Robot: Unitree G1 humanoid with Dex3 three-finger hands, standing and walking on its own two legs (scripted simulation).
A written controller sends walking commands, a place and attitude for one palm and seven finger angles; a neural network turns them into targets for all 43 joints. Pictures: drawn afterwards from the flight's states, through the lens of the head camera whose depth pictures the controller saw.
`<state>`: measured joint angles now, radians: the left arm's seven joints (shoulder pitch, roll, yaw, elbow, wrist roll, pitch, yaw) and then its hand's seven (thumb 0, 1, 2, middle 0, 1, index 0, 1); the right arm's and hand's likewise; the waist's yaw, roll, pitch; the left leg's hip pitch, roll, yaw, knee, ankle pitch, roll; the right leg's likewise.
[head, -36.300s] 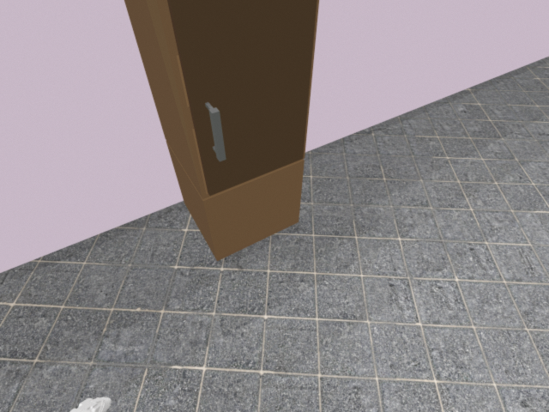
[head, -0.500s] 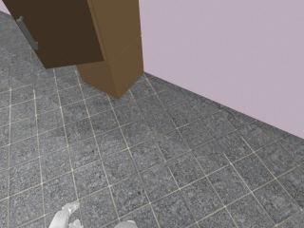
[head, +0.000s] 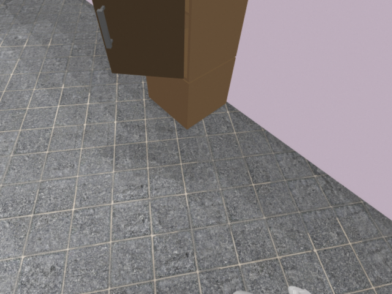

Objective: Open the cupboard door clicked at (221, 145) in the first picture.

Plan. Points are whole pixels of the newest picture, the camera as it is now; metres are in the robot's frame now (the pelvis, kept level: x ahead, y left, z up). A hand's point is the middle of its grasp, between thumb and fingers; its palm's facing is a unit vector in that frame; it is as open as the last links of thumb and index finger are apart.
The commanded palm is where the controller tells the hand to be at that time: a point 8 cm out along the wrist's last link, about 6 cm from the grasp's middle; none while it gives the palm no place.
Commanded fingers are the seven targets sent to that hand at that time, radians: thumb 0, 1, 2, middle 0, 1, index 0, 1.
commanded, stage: take the last steps up to it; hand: left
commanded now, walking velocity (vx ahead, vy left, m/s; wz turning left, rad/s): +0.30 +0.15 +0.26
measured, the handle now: (106, 27) +1.09 +0.50 -0.08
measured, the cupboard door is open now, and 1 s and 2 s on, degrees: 44 44 44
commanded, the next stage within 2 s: come to a stop and stand still in 1.34 s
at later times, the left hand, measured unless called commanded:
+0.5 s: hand out of the picture +0.05 +0.20 -0.18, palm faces +0.22 -0.96 -0.16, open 7.4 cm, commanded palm none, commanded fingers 0.00 0.90 0.90 -0.20 -0.30 -0.20 -0.30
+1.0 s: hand (105, 183) +0.39 +0.29 -0.15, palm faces +0.16 -0.96 -0.23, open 7.3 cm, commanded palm none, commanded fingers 0.00 0.90 0.90 -0.20 -0.30 -0.20 -0.30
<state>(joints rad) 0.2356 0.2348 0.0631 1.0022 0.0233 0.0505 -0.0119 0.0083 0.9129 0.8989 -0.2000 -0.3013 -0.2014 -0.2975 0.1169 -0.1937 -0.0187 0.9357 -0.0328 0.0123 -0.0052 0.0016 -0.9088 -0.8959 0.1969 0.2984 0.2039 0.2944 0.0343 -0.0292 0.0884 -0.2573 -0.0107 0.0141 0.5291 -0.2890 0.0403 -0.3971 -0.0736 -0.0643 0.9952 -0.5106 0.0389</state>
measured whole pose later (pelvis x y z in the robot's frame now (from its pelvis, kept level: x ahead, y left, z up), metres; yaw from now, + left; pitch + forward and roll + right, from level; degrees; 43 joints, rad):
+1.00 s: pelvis +0.32 +0.10 +0.00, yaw +8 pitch +0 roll +2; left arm 0.19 0.15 0.04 0.96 0.03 -0.06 0.00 0.00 0.91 0.90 -0.20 -0.30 -0.20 -0.30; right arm 0.31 -0.20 -0.04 1.09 -0.03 0.01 0.02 0.01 -0.92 -0.90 0.20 0.30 0.20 0.29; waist -0.01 0.04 0.05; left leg -0.36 0.00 0.07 1.01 -0.40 0.01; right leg -0.29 -0.05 -0.15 0.58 -0.30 -0.05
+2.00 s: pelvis +0.55 +0.22 +0.00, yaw +6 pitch +1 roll +0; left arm 0.12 0.19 0.05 0.99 0.01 0.05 0.02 0.00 0.91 0.90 -0.20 -0.30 -0.20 -0.30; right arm 0.26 -0.16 -0.02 1.05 -0.03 0.03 -0.04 0.00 -0.91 -0.90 0.20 0.30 0.20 0.29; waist -0.03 0.00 0.07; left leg -0.24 0.04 0.11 0.51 -0.29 0.03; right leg -0.34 0.00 -0.03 0.81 -0.49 -0.01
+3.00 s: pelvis +0.54 +0.19 +0.00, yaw +5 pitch -1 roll +1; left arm 0.22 0.23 0.00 1.09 0.01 -0.02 0.02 0.00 0.91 0.90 -0.20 -0.30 -0.20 -0.30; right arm 0.23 -0.21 0.01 1.12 -0.02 -0.01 -0.01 0.00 -0.91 -0.90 0.20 0.30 0.20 0.29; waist -0.01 -0.01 0.03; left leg -0.18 0.04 0.07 0.44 -0.25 -0.02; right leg -0.15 0.00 -0.01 0.47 -0.31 -0.02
